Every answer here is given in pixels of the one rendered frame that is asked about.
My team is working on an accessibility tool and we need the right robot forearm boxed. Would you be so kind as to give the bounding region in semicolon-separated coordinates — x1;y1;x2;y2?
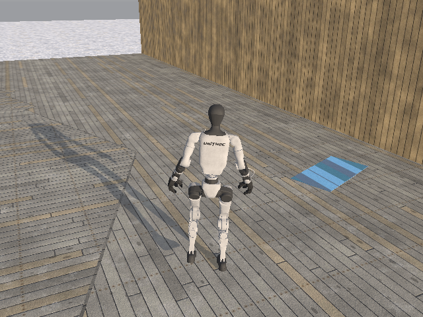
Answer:
239;160;251;184

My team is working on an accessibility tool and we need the right robot upper arm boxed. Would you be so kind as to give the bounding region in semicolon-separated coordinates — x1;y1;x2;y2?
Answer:
229;134;245;170

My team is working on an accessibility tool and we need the left robot upper arm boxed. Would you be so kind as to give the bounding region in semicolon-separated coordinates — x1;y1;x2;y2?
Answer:
180;132;201;168

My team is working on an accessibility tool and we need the left robot forearm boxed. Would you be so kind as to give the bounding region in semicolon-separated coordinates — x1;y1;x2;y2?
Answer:
171;157;185;181

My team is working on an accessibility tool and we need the robot right foot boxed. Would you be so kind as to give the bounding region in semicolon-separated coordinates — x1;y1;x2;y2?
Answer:
217;254;227;271

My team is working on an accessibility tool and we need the right robot hand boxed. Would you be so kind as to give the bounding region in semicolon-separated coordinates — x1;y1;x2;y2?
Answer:
238;181;253;195

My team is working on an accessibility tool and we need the left robot hand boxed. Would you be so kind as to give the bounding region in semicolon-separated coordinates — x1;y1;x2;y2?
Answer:
168;177;182;193

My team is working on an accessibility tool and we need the robot right thigh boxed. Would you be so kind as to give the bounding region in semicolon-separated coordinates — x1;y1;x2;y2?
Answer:
217;185;233;230

